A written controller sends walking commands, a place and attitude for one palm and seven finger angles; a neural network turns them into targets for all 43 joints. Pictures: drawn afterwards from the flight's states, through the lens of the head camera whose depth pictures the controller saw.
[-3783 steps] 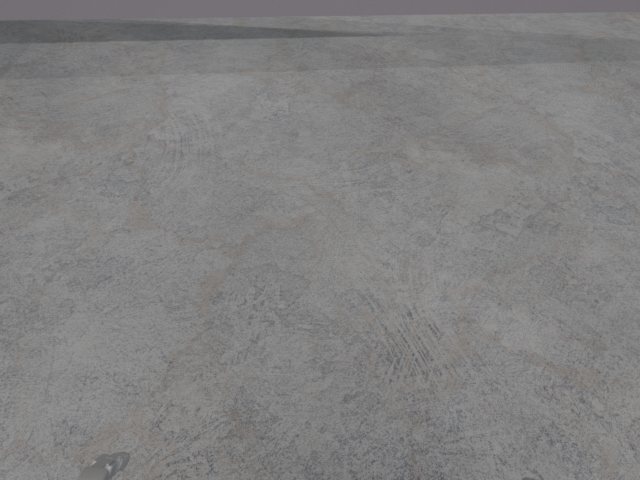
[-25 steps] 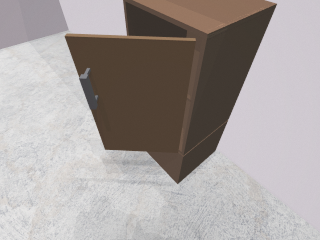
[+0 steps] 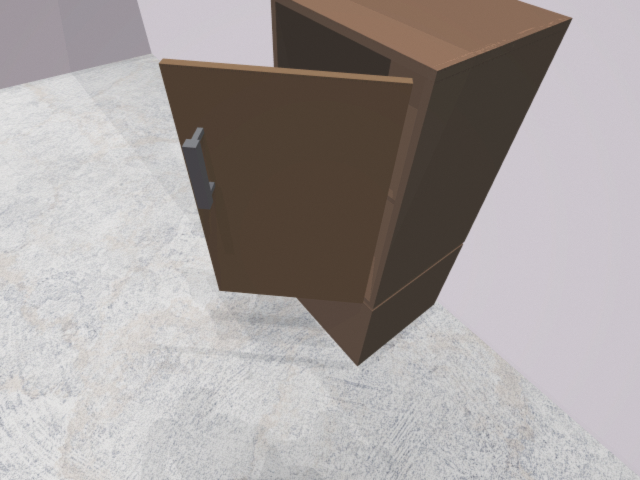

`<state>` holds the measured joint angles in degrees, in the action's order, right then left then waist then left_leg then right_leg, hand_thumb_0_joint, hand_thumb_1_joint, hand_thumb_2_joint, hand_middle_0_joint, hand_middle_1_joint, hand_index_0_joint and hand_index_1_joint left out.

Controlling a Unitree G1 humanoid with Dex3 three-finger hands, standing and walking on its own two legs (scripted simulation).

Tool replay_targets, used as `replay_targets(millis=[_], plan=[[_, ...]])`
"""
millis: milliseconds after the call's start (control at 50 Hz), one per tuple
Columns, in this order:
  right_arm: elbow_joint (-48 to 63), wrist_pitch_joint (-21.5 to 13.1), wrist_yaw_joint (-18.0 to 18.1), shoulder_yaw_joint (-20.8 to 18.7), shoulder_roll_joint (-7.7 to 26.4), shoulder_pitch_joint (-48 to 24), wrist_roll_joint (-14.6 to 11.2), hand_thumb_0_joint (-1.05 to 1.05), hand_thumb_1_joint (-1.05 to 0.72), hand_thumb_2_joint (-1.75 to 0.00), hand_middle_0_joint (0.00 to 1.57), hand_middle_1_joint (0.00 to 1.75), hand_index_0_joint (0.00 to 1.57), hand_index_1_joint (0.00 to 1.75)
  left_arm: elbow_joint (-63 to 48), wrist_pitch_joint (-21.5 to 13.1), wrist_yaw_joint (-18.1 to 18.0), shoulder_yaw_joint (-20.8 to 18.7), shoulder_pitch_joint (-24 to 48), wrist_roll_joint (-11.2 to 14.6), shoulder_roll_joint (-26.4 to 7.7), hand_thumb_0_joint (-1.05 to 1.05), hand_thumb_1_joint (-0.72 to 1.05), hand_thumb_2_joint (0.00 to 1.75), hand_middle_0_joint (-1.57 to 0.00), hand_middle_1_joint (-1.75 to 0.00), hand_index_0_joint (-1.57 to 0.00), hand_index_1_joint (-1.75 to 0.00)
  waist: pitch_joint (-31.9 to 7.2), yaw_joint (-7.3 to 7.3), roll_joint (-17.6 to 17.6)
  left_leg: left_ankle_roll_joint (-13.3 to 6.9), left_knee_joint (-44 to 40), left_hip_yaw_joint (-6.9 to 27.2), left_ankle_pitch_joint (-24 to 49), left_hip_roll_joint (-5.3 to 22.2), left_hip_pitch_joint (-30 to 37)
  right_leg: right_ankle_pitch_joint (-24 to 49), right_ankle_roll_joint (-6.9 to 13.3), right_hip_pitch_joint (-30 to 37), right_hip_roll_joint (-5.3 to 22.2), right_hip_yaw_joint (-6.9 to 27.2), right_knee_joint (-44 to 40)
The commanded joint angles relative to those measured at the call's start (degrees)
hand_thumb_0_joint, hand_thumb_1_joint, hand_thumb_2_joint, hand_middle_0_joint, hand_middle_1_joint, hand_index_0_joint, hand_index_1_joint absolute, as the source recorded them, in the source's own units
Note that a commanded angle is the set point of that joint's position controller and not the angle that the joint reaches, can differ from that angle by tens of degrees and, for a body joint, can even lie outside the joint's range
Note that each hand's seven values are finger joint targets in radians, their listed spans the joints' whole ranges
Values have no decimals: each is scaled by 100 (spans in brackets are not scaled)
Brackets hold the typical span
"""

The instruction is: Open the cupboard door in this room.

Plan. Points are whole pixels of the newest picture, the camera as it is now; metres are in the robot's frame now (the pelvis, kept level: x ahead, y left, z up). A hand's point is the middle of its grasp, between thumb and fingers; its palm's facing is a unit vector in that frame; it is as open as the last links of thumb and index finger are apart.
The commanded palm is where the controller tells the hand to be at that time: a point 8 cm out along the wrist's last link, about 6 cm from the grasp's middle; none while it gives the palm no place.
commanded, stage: shuffle to correct the standing spot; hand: left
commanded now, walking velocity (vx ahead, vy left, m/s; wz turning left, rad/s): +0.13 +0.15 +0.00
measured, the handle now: (202, 169) +0.58 +0.26 +0.04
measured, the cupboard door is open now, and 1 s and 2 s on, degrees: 47 47 47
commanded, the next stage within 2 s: come to a stop and stand still in 0.04 s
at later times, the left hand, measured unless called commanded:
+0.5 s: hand out of the picture +0.12 +0.19 -0.17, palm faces -0.03 -0.97 -0.24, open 7.3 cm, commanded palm none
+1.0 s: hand out of the picture +0.06 +0.19 -0.16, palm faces -0.02 -0.97 -0.26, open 7.3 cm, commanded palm none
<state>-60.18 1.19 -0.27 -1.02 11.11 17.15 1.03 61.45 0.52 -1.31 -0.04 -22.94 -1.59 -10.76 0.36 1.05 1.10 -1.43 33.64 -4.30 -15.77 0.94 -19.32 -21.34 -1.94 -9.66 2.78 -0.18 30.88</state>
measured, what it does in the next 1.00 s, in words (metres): steps on the spot: right foot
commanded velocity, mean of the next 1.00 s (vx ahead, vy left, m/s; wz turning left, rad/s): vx -0.04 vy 0.02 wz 0.00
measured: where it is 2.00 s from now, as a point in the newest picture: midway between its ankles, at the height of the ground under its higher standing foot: outside the picture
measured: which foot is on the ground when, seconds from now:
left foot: down 0.00-1.00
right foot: down 0.00-0.10, up 0.12-0.28, down 0.30-1.00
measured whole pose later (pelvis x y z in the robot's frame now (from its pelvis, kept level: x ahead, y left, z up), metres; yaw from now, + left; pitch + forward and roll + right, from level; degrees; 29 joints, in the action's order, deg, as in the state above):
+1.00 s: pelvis +0.02 +0.00 +0.01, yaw -2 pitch -1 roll +1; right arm -56.6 0.7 0.4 -0.1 11.0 15.7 1.2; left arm 57.4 0.1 -1.9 0.7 -16.4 -0.9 -10.1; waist 0.7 -0.5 -2.0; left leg -2.0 28.4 -6.5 -13.8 0.0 -13.9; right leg -15.6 2.2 -14.4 1.1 -5.7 30.5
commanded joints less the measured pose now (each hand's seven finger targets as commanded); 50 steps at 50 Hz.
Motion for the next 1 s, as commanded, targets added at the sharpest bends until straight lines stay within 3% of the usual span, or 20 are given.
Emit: replay_targets(millis=[0,40,80,100,140,220,260,280,300,360,400,520,620,640,660,680,720,780,860,980], plan=[[342,-220,20,-39,390,192,1,0,-90,-90,20,30,20,30,-283,-120,-32,-232,4,5,-918,0,90,90,-20,-30,-20,-30,731,-136,462,-2,-205,5,-202,20,280,-396,752,-1020,851,925,-1054],[255,-259,43,-71,604,513,7,0,-90,-90,20,30,20,30,-322,-73,-28,-230,4,-17,-707,0,90,90,-20,-30,-20,-30,714,-192,-354,-197,-755,566,-158,376,627,-684,544,-1307,302,264,-234],[153,-267,100,-143,920,948,27,0,-90,-90,20,30,20,30,-396,-73,-14,-175,18,-42,-355,0,90,90,-20,-30,-20,-30,519,-278,-1639,-778,-1880,1969,-832,1256,1077,-1129,360,-1889,-288,-621,1360],[151,-286,119,-133,855,1059,13,0,-90,-90,20,30,20,30,-465,-95,-15,-148,197,-52,-339,0,90,90,-20,-30,-20,-30,487,-344,-1606,-1082,-2062,2272,-551,1466,1256,-1368,407,-2257,-175,-479,2164],[200,-348,140,-79,674,880,20,0,-90,-90,20,30,20,30,-507,-180,-6,-143,427,-25,-267,0,90,90,-20,-30,-20,-30,302,-251,-951,-1336,-1720,2054,1021,1564,1252,-1264,453,-2303,91,-241,2557],[295,-387,241,-30,582,156,-22,0,-90,-90,20,30,20,30,-273,-187,-45,-92,-37,62,-15,0,90,90,-20,-30,-20,-30,-199,196,-331,-887,-959,741,3421,1113,763,462,213,-507,75,-351,306],[260,-398,235,-39,428,146,-97,0,-90,-90,20,30,20,30,-207,-242,-95,-140,-136,39,-346,0,90,90,-20,-30,-20,-30,-390,189,73,-370,-621,459,2249,756,444,2013,243,236,360,49,-566],[269,-363,227,-7,264,197,-118,0,-90,-90,20,30,20,30,-240,-268,-111,-137,-45,48,-522,0,90,90,-20,-30,-20,-30,-309,69,439,-131,-598,327,1099,518,143,2930,493,298,908,728,-529],[260,-322,205,2,128,300,-101,0,-90,-90,20,30,20,30,-284,-250,-105,-135,68,57,-659,0,90,90,-20,-30,-20,-30,-209,-36,532,-7,-619,242,311,310,98,3482,789,112,1334,907,-474],[75,-206,216,-12,47,342,-53,0,-90,-90,20,30,20,30,-323,-208,-149,-152,253,68,-578,0,90,90,-20,-30,-20,-30,-243,-70,725,83,-433,147,1008,315,416,4579,787,123,1137,554,-176],[71,-175,224,-37,111,371,-47,0,-90,-90,20,30,20,30,-421,-159,-164,-173,399,71,-601,0,90,90,-20,-30,-20,-30,-268,-91,689,86,-488,177,1421,371,549,4372,757,78,1039,408,-104],[185,-177,265,-114,360,131,4,0,-90,-90,20,30,20,30,-667,-35,-168,-221,703,70,-502,0,90,90,-20,-30,-20,-30,-213,-18,-520,-286,-819,605,3423,904,986,2289,384,-340,355,-13,231],[329,-165,239,-120,311,-102,4,0,-90,-90,20,30,20,30,-678,-23,-132,-220,680,39,-495,0,90,90,-20,-30,-20,-30,-177,9,-182,-206,-850,536,1794,740,638,1941,460,-209,450,255,-220],[706,-189,184,-165,672,-486,-115,0,-90,-90,20,30,20,30,-545,-57,-317,-167,395,77,-559,0,90,90,-20,-30,-20,-30,-27,9,-550,-26,-28,307,2000,848,603,2743,436,-432,700,370,-367],[812,-130,116,-124,318,-153,-45,0,-90,-90,20,30,20,30,-916,-119,-268,-188,725,64,-841,0,90,90,-20,-30,-20,-30,-423,-176,-171,47,-15,288,329,404,336,1776,718,-273,939,796,-500],[790,-109,104,-97,233,-140,-35,0,-90,-90,20,30,20,30,-958,-143,-212,-174,928,76,-837,0,90,90,-20,-30,-20,-30,-265,-246,-164,63,-167,208,-248,276,422,985,882,-587,1063,931,-701],[774,-151,74,-60,214,164,11,0,-90,-90,20,30,20,30,-1024,-190,-181,-153,1048,59,-748,0,90,90,-20,-30,-20,-30,-406,-358,-386,-17,-544,289,273,362,765,986,828,-626,776,548,-495],[858,-165,93,-34,412,-96,18,0,-90,-90,20,30,20,30,-947,-126,-129,-106,920,84,-584,0,90,90,-20,-30,-20,-30,181,-180,-462,-217,-1089,771,36,645,252,269,567,-703,271,209,-457],[792,-163,87,4,448,-55,26,0,-90,-90,20,30,20,30,-803,-140,-78,-57,777,74,-531,0,90,90,-20,-30,-20,-30,582,-170,123,-171,-1302,683,-526,485,104,-195,558,-842,326,386,-844],[512,-202,82,82,430,134,25,0,-90,-90,20,30,20,30,-655,-186,-55,-40,676,95,-590,0,90,90,-20,-30,-20,-30,378,-185,141,-132,-1308,562,-272,415,430,-286,538,-804,421,438,-1110]])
